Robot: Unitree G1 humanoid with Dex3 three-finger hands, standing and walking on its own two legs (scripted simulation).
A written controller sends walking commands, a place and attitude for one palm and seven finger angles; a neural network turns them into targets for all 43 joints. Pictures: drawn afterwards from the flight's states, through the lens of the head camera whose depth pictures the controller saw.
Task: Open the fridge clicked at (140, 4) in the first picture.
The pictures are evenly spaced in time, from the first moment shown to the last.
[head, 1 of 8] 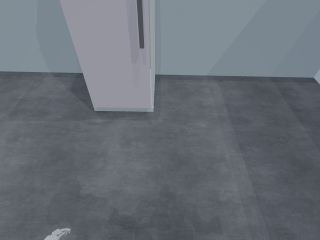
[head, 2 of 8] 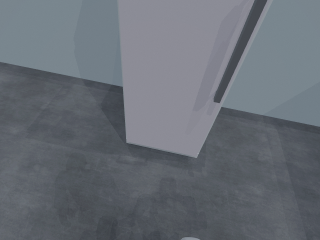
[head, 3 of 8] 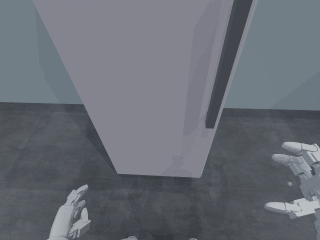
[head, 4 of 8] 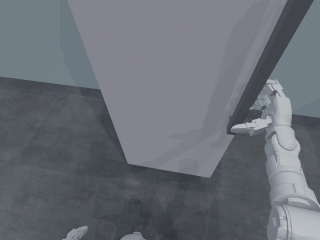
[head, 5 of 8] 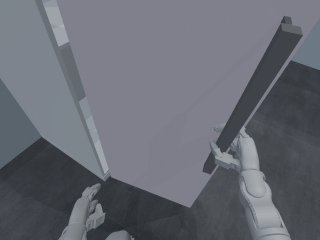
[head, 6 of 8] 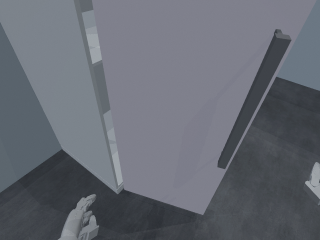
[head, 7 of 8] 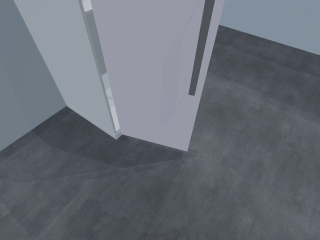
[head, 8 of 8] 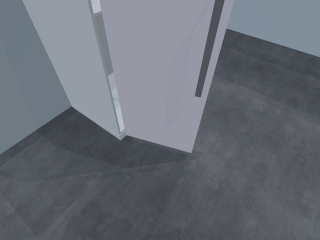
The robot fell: no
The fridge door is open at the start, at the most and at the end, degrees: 0 78 71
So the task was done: yes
